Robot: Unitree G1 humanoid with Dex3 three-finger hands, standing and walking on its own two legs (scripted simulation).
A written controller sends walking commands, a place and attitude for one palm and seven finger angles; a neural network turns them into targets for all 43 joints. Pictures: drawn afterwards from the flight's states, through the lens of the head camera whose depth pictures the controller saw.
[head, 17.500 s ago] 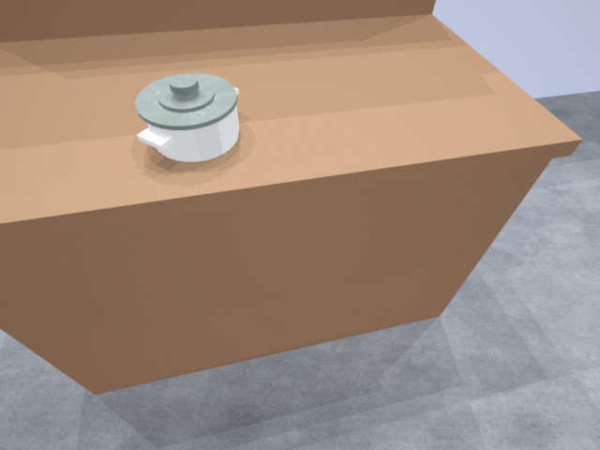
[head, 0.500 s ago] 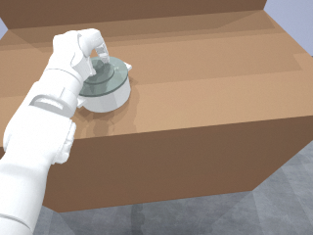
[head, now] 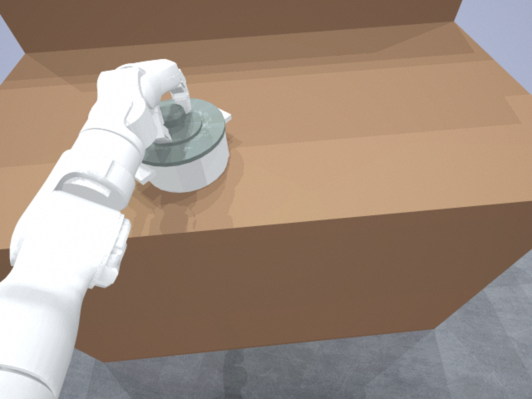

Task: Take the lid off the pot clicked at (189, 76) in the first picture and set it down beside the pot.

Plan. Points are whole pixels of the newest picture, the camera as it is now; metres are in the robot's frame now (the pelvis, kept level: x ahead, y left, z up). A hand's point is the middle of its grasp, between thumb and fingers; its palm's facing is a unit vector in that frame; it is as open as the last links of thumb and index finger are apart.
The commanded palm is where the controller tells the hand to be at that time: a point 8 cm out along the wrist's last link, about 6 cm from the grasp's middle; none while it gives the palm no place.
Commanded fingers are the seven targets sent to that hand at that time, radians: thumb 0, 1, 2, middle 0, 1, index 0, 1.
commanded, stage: close the fingers and squeeze the knob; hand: left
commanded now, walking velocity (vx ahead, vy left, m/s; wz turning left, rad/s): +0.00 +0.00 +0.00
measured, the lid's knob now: (170, 115) +0.52 +0.13 +0.16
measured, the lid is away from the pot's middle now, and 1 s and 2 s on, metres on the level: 0.00 0.01 0.01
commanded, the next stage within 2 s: lift the lid straight up in 1.34 s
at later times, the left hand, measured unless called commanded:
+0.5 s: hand (163, 117) +0.49 +0.13 +0.18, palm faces -0.36 -0.09 -0.93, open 7.7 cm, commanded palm +0.48 +0.13 +0.23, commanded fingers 0.00 0.35 0.80 -0.71 -1.05 -0.71 -1.05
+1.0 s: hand (163, 116) +0.49 +0.13 +0.18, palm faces -0.36 -0.08 -0.93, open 7.5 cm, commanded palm +0.48 +0.13 +0.23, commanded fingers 0.00 0.51 0.79 -0.77 -1.03 -0.76 -1.02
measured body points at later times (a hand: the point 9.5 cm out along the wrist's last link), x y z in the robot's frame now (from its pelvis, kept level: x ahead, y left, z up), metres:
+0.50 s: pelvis +0.00 -0.01 +0.00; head +0.04 -0.03 +0.45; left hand +0.50 +0.13 +0.23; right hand +0.06 -0.27 -0.13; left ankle -0.03 +0.09 -0.74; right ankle +0.01 -0.15 -0.74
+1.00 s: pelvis +0.00 +0.00 +0.00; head +0.04 -0.03 +0.45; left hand +0.50 +0.13 +0.23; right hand +0.06 -0.27 -0.13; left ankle -0.03 +0.09 -0.74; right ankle +0.01 -0.14 -0.74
